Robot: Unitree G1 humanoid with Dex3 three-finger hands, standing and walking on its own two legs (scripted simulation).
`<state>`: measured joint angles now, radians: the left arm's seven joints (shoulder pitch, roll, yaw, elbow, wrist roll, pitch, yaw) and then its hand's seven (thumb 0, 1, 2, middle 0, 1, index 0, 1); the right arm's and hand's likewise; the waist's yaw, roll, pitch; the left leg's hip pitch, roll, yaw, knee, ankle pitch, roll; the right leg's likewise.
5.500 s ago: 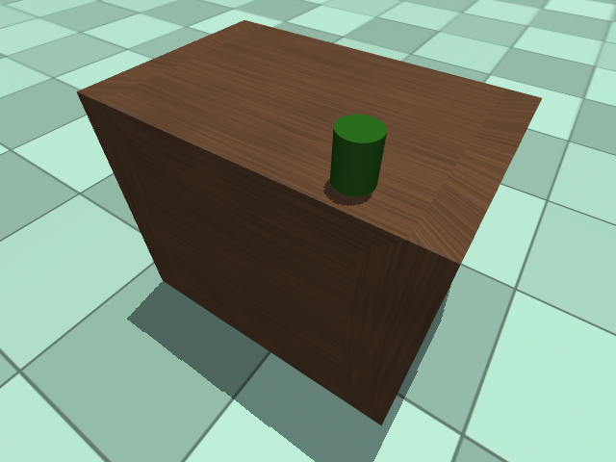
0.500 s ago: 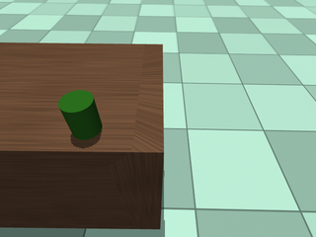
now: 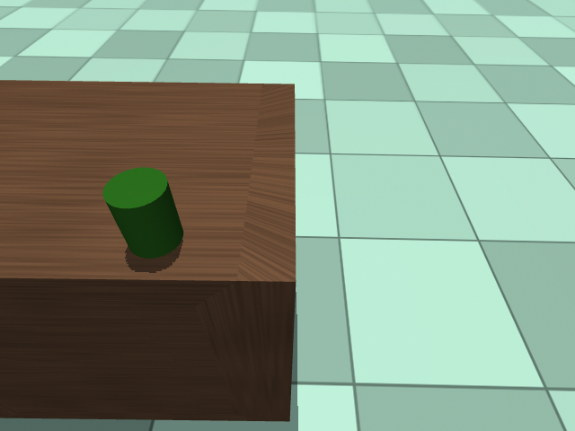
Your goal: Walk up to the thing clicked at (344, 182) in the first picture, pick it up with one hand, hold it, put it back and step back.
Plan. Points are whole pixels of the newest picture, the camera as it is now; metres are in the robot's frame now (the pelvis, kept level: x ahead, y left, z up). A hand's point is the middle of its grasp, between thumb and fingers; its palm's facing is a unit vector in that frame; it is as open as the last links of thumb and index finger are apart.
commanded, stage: stand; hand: left
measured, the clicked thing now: (146, 213) +0.44 +0.23 +0.07
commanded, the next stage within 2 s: rise first in 0.72 s
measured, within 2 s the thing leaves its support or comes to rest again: neither
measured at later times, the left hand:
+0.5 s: hand out of the picture +0.07 +0.26 -0.16, palm faces -0.02 -0.94 -0.35, open 7.4 cm
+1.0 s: hand out of the picture +0.15 +0.25 -0.14, palm faces +0.14 -0.94 -0.31, open 9.5 cm
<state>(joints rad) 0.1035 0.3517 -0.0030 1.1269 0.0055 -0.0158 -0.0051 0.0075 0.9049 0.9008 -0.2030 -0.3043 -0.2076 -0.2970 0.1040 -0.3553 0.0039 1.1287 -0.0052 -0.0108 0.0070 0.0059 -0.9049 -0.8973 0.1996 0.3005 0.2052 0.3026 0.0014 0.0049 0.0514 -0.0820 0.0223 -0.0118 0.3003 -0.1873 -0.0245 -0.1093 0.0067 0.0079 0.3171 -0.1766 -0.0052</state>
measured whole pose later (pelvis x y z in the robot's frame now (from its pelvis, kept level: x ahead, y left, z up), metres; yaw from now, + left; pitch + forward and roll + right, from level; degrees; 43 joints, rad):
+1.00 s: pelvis -0.01 +0.00 -0.01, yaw +0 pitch +1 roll +0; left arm 0.07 0.30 0.07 0.87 -0.08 -0.08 0.05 0.01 0.66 0.66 -0.12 -0.17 -0.12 -0.17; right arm 0.04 -0.30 -0.07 0.95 0.07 -0.10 -0.05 0.01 -0.67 -0.65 0.11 0.16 0.11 0.16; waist 0.01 0.00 0.08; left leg -0.22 0.02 -0.01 0.43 -0.24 -0.02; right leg -0.24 0.00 0.01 0.44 -0.22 0.00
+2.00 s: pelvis +0.00 +0.00 -0.01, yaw +2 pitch -3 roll +0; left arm 0.46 0.35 0.31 -0.20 -0.06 -0.22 0.02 -0.01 -0.55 0.01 -0.05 -0.05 -0.05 -0.04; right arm 0.24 -0.23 -0.16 0.64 0.02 -0.10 -0.04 -0.01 0.50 -0.02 0.05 0.05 0.06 0.05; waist 0.06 0.05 0.04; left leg -0.11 0.01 -0.04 0.41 -0.25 -0.02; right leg -0.12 -0.01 -0.02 0.43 -0.24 0.00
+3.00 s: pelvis +0.00 +0.01 -0.01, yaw +2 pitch -3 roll +0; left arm 0.36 0.39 0.46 -0.29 -0.07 -0.40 -0.02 -0.01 -0.60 0.08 -0.06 -0.06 -0.05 -0.07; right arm 0.22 -0.22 -0.19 0.69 0.02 -0.12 -0.02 -0.01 0.49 -0.06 0.05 0.05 0.06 0.05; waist 0.07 0.05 0.03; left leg -0.15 0.00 -0.04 0.45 -0.26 -0.01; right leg -0.16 -0.02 -0.02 0.47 -0.26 0.01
